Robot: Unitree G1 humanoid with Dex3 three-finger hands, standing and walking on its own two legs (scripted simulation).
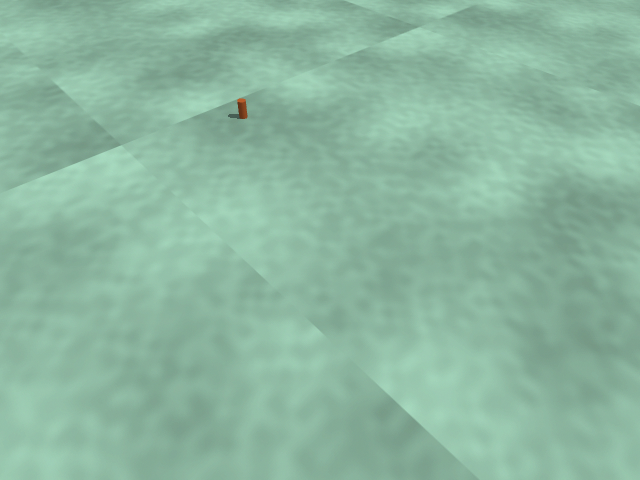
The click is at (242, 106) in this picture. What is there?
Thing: slim round
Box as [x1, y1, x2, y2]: [237, 98, 247, 118]
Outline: 240,98 237,100 240,118 245,118 247,116 245,100
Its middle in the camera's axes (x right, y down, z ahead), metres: -0.47 -0.81 +2.31
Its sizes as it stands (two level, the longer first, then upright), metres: 0.050 0.050 0.108
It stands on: the floor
